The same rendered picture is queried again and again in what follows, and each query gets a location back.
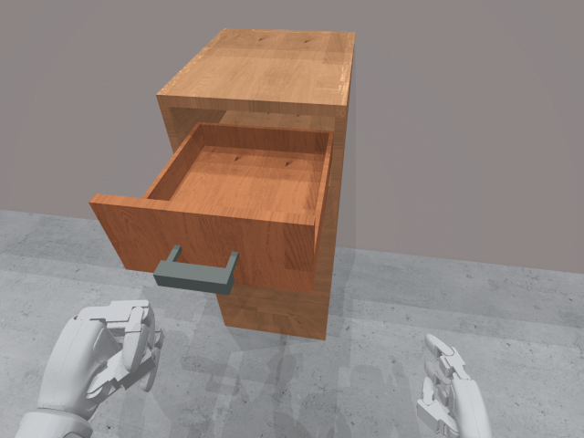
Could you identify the robot left forearm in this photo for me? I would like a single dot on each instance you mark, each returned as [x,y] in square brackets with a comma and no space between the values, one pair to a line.
[47,423]

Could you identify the drawer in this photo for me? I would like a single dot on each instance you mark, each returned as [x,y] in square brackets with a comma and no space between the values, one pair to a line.
[259,191]

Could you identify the right robot hand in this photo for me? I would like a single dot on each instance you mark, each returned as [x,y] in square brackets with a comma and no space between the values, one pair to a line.
[457,391]

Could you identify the left robot hand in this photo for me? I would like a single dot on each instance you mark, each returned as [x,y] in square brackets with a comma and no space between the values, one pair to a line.
[122,336]

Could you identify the handle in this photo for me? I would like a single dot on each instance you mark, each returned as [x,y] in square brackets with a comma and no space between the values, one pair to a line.
[209,279]

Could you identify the cabinet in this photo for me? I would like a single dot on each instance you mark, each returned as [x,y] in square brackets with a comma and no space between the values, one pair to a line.
[293,79]

